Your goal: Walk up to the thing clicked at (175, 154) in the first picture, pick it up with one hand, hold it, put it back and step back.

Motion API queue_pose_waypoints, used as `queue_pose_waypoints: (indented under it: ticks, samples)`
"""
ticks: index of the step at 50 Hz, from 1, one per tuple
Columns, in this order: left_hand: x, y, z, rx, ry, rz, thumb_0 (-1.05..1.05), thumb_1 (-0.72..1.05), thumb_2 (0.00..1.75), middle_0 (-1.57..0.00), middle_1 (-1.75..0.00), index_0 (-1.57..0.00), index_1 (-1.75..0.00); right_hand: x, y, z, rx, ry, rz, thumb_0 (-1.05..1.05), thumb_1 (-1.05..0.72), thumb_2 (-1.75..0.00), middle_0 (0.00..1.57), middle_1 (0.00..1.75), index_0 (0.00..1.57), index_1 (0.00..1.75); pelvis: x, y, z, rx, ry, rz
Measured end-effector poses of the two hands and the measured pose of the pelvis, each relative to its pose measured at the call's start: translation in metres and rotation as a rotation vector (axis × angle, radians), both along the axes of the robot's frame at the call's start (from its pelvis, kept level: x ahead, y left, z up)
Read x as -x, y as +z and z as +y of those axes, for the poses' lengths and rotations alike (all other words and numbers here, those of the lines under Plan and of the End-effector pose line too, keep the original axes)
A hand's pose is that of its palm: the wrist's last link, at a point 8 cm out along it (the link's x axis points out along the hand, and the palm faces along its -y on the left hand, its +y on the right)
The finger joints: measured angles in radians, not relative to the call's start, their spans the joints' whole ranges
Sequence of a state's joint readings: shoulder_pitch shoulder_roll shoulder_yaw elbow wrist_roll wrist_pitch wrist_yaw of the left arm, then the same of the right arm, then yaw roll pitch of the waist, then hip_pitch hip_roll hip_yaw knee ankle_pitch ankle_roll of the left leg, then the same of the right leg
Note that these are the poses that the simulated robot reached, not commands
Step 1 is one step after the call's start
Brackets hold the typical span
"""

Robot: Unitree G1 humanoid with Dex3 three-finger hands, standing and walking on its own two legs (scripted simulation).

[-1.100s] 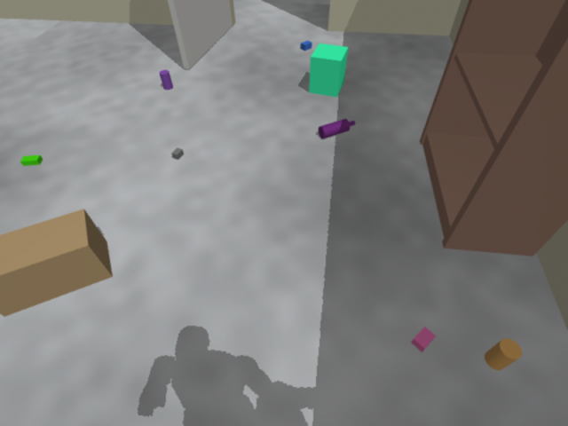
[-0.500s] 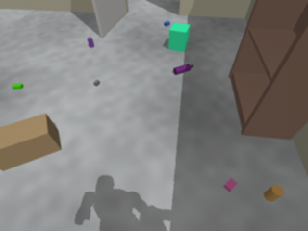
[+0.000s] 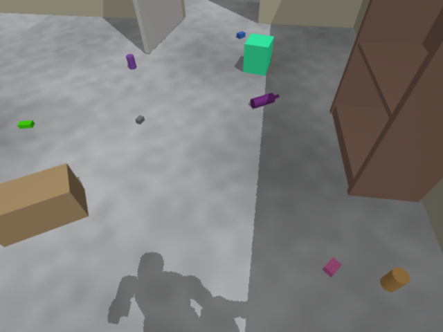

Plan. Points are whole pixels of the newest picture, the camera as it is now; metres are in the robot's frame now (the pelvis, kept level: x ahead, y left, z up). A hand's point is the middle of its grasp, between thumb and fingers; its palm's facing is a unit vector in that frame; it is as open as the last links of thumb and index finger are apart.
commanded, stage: stand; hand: left
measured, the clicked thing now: (140, 119) +1.57 +0.63 -0.77
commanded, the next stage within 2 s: walk up in 0.02 s
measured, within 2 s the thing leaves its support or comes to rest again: neither
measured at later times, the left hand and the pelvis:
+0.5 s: hand out of the picture +0.14 +0.41 -0.18, palm faces +0.11 -0.93 -0.36, open 7.4 cm; pelvis +0.13 +0.11 -0.03, yaw +9 degrees
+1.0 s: hand (81, 205) +0.45 +0.40 -0.14, palm faces +0.24 -0.90 -0.36, open 7.4 cm; pelvis +0.41 +0.12 -0.02, yaw +15 degrees
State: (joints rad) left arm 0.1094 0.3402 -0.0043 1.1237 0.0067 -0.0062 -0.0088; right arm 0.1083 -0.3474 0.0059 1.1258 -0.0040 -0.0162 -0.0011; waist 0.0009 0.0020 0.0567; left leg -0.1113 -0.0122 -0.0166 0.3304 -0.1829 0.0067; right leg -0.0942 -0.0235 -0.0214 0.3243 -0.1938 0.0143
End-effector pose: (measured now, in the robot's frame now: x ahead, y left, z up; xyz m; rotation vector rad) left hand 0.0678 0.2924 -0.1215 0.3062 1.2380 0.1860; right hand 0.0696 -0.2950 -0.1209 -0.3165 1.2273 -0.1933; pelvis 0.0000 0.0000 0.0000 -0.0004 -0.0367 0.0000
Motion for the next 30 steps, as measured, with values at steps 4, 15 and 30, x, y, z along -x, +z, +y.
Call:
queue_pose_waypoints:
  ticks: [4,15,30]
  samples:
    - [0.000,0.002,0.006,0.013,0.017,-0.043,0.01,0.90,0.90,-0.21,-0.30,-0.20,-0.30,-0.002,0.000,-0.003,-0.014,0.017,-0.005,0.01,-0.90,-0.90,0.20,0.30,0.21,0.30,-0.003,-0.002,0.001,0.009,0.023,0.009]
    - [0.026,0.006,0.092,-0.069,0.140,-0.033,0.01,0.90,0.90,-0.21,-0.30,-0.20,-0.30,-0.092,0.020,0.012,0.049,0.143,-0.044,0.01,-0.90,-0.90,0.20,0.30,0.21,0.30,-0.052,-0.012,0.046,0.024,0.117,0.000]
    - [-0.132,-0.002,0.165,0.015,0.117,-0.131,0.01,0.91,0.90,-0.20,-0.30,-0.20,-0.30,-0.174,0.023,0.114,0.040,0.137,-0.043,0.01,-0.90,-0.90,0.21,0.30,0.21,0.30,-0.170,-0.010,0.127,-0.006,0.193,-0.018]
